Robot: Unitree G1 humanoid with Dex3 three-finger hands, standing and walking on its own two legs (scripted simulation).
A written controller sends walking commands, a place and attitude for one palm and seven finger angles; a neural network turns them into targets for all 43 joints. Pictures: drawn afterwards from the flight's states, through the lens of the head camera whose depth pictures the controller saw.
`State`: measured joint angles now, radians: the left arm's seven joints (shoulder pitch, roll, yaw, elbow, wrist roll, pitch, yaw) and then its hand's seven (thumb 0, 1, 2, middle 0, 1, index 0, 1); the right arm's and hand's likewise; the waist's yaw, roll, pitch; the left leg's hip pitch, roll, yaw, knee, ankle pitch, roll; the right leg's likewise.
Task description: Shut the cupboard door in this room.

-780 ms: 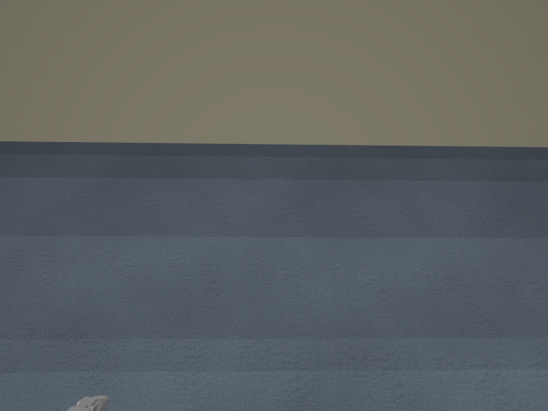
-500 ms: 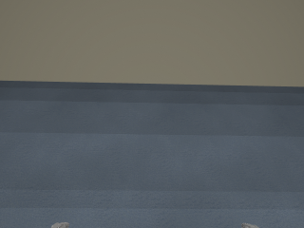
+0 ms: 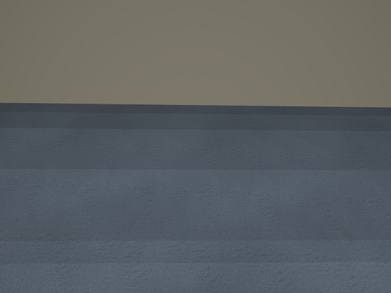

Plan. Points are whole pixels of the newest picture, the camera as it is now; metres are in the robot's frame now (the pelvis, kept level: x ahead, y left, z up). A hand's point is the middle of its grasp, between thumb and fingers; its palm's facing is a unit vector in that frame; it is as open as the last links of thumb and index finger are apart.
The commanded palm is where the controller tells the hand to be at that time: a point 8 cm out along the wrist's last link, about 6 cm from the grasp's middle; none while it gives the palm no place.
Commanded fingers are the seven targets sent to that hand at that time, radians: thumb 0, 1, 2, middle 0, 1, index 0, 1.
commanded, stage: stand and wait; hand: left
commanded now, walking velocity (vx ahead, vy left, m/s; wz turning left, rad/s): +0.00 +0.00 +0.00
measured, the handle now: out of the picture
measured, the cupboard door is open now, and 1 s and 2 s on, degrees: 88 88 88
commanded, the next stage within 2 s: turn or walk to find it in 0.12 s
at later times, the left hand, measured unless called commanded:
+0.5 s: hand out of the picture +0.04 +0.22 -0.19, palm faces +0.07 -0.97 -0.25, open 7.4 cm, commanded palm none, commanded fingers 0.00 0.90 0.90 -0.20 -0.30 -0.20 -0.30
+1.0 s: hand out of the picture -0.06 +0.18 -0.16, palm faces +0.32 -0.90 -0.30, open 7.4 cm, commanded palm none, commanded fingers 0.00 0.90 0.90 -0.20 -0.30 -0.20 -0.30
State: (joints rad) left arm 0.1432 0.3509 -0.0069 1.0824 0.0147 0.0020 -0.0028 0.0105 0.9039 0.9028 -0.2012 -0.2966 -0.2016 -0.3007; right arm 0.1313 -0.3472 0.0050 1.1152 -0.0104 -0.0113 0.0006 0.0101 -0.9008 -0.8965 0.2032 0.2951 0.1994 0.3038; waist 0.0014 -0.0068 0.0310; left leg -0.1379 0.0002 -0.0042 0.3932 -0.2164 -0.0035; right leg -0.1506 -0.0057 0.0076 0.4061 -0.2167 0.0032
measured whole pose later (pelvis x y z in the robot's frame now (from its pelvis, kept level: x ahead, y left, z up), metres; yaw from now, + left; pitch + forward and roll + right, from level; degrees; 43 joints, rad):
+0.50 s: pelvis -0.02 +0.01 -0.02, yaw +5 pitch -1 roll +0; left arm 0.19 0.25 0.00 0.97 0.02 0.05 0.02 0.01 0.90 0.90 -0.20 -0.30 -0.20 -0.30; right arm 0.20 -0.24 -0.01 1.01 -0.02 0.04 0.01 0.01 -0.90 -0.90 0.20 0.29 0.20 0.30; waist -0.01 -0.03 0.05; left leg -0.32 -0.05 -0.07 0.63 -0.29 0.02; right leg -0.28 -0.06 -0.07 0.61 -0.31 0.02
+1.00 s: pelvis -0.06 -0.04 +0.00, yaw +19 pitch -2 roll +2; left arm 0.24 0.20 0.03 0.92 0.03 0.03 0.03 0.01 0.90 0.90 -0.20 -0.30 -0.20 -0.30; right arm 0.25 -0.27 -0.09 0.97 -0.02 0.08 0.02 0.01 -0.90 -0.90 0.20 0.29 0.20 0.30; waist -0.02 0.02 0.04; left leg -0.51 -0.02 -0.02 1.11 -0.36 -0.04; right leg -0.19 -0.05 -0.09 0.51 -0.30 -0.02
